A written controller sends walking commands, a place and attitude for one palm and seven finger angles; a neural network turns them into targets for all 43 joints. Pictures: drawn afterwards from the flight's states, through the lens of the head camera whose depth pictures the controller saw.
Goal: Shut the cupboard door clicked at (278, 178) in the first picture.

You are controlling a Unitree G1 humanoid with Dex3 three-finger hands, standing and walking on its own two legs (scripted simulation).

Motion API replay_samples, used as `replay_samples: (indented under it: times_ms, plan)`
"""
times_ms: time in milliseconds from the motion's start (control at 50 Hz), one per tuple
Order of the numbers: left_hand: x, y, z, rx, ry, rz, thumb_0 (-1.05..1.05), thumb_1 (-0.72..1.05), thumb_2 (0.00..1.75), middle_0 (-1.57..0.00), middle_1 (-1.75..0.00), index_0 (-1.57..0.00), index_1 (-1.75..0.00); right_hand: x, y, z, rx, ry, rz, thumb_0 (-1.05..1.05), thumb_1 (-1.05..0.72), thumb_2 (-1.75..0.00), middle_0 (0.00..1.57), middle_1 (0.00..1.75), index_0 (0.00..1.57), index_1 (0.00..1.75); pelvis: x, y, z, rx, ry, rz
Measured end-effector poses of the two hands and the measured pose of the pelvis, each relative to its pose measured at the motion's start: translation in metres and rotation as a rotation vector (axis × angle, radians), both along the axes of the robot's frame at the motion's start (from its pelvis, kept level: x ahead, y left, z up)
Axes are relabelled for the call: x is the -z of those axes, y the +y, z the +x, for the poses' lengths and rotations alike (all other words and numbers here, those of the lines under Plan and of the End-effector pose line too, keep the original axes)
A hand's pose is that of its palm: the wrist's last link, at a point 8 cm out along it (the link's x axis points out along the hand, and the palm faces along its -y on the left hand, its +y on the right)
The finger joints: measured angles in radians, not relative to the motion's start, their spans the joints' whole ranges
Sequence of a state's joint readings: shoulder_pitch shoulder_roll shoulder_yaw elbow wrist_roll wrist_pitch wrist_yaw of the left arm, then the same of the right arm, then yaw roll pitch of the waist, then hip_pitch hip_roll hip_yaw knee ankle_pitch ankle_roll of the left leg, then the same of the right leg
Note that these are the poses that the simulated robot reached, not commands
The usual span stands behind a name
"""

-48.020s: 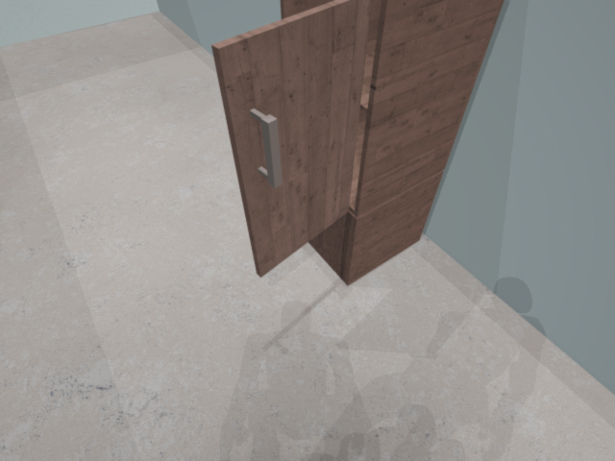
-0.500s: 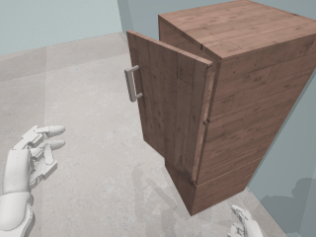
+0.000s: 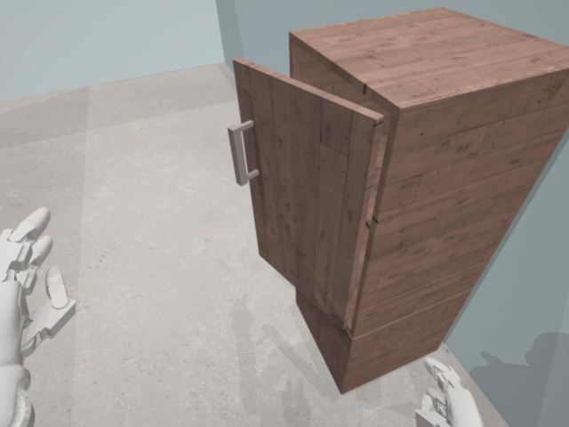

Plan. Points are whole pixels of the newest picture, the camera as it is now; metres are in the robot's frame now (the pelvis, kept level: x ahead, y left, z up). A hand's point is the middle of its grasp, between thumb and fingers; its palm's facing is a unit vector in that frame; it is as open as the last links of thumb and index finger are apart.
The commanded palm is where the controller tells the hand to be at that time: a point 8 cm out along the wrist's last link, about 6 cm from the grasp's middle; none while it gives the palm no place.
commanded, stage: step back with the hand held close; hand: left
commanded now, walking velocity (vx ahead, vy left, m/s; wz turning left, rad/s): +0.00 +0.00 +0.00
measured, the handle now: (245, 153) +0.65 +0.17 +0.06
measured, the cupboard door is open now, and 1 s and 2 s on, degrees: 20 20 20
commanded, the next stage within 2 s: stop stepping back and stand still in 1.28 s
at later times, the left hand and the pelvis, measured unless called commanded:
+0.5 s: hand (37, 319) +0.17 +0.29 +0.16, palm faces +0.38 -0.79 -0.49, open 7.4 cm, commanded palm +0.11 +0.32 +0.17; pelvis -0.03 +0.02 +0.00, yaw -1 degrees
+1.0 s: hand out of the picture +0.07 +0.28 +0.17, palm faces +0.47 -0.78 -0.41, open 7.4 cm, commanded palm +0.00 +0.32 +0.17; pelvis -0.13 +0.02 -0.02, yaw +2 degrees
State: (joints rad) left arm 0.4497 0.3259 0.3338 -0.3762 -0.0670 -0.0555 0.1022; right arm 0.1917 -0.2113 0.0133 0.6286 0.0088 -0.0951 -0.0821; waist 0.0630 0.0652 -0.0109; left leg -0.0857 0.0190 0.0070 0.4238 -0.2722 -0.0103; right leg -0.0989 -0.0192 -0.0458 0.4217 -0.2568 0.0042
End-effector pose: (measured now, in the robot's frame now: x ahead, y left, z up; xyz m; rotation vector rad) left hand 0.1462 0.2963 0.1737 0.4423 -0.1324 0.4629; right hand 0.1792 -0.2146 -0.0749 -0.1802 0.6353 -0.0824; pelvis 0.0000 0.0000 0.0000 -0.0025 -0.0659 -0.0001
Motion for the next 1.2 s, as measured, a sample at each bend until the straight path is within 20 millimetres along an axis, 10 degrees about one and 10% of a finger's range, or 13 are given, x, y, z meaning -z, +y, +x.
replay_samples:
  times_ms: [500,1200]
  plan:
    - [-0.007,0.025,-0.017,0.093,0.011,0.128,0.02,0.89,0.90,-0.21,-0.30,-0.22,-0.31,0.000,-0.008,-0.051,0.119,0.116,-0.071,0.02,-0.91,-0.90,0.20,0.30,0.20,0.30,0.004,0.024,-0.034,0.010,0.072,-0.005]
    - [-0.006,0.031,-0.177,0.023,-0.195,0.292,0.02,0.89,0.90,-0.21,-0.30,-0.22,-0.31,0.025,-0.008,-0.187,0.031,0.084,-0.094,0.02,-0.90,-0.90,0.20,0.30,0.20,0.30,0.034,0.007,-0.160,-0.148,0.017,-0.050]
